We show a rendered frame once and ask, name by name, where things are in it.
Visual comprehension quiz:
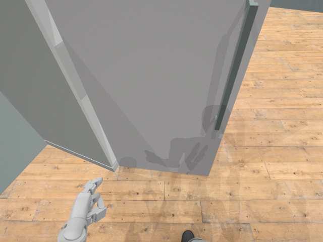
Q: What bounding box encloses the left robot hand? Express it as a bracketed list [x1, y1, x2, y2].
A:
[69, 177, 107, 226]

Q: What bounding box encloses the left robot forearm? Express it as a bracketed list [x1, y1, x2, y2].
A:
[57, 218, 88, 242]

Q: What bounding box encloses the handle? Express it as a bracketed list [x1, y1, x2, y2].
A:
[214, 0, 259, 130]

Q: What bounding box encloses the fridge door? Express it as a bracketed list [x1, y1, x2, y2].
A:
[45, 0, 271, 176]

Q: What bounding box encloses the right robot foot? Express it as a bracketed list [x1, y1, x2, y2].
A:
[181, 230, 195, 242]

